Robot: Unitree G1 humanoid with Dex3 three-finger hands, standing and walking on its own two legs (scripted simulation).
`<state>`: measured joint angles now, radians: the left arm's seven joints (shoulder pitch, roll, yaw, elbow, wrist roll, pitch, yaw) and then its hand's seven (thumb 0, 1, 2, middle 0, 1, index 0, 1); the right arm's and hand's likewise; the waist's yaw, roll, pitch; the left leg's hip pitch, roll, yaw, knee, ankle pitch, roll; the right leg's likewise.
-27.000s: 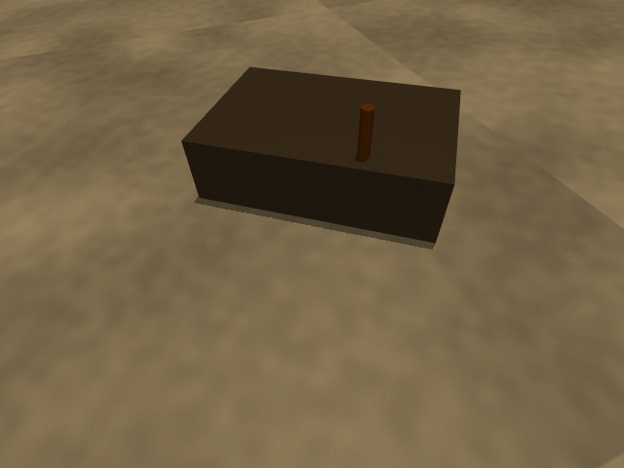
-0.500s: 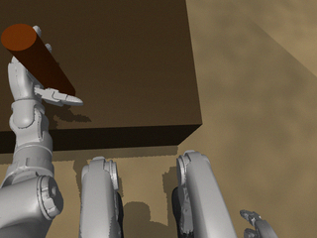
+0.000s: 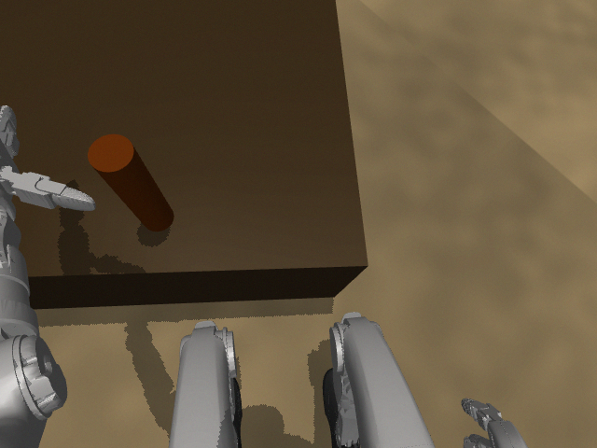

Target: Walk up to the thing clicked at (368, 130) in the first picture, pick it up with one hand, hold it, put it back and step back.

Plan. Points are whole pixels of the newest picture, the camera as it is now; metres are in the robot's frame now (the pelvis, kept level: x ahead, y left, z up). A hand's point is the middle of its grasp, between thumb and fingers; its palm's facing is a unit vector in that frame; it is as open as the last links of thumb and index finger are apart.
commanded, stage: home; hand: left
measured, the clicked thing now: (139, 191) +0.49 +0.22 -0.09
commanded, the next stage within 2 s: none
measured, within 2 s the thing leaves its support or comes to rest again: neither
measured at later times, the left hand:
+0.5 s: hand out of the picture +0.38 +0.30 +0.09, palm faces +0.23 -0.89 -0.39, open 17.5 cm
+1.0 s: hand (42, 406) +0.22 +0.19 +0.14, palm faces +0.19 -0.95 -0.25, open 17.4 cm
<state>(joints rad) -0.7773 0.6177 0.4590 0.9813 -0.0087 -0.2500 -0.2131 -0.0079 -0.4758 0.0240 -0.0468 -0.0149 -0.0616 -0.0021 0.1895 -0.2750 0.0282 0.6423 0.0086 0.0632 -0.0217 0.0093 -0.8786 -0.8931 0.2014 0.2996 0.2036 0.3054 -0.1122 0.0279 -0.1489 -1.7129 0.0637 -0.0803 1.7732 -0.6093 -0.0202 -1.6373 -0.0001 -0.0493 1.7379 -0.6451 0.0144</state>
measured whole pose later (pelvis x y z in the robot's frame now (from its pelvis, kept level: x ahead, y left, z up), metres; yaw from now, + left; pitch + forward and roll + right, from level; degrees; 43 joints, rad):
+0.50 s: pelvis +0.05 +0.01 +0.17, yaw +2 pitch +17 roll -3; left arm -0.38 0.44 0.25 0.97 0.05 -0.02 0.09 -0.01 -0.55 0.05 -0.05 -0.05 -0.05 -0.05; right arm 0.32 -0.27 0.00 0.66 0.04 0.07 -0.06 0.01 -0.90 -0.90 0.20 0.30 0.20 0.31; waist -0.09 0.02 -0.11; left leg -0.95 0.06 -0.03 1.10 -0.45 -0.01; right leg -0.87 0.00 -0.04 1.03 -0.46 0.02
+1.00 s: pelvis +0.07 +0.00 +0.21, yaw +4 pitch +7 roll -1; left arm 0.42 0.19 -0.03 0.15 -0.03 0.16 0.13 -0.01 -0.54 0.06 -0.05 -0.06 -0.06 -0.05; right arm 0.18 -0.20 0.04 0.52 0.03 -0.02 -0.15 0.01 -0.90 -0.90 0.20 0.30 0.20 0.31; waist 0.01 0.03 -0.09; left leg -0.57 0.04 -0.02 0.86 -0.41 -0.02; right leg -0.50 -0.03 -0.04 0.83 -0.44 0.02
